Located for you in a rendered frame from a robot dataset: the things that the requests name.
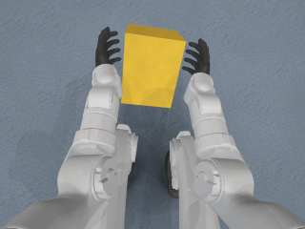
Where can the left robot forearm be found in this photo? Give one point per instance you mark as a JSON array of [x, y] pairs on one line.
[[97, 131]]

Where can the right robot upper arm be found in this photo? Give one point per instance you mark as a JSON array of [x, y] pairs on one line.
[[227, 185]]

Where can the left robot hand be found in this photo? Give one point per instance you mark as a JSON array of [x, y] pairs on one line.
[[102, 55]]

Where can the right robot forearm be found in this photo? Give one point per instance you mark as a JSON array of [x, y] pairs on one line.
[[208, 122]]

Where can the right robot foot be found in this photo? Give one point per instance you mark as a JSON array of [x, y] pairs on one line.
[[174, 193]]

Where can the left robot foot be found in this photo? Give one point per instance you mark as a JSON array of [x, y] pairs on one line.
[[129, 177]]

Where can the robot foot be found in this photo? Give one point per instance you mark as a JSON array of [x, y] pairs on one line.
[[129, 177], [174, 193]]

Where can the left robot upper arm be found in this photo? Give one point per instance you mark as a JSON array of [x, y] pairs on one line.
[[84, 183]]

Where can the right robot hand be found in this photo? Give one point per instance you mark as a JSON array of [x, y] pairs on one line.
[[203, 58]]

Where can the carton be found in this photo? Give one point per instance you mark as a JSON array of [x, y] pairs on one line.
[[151, 65]]

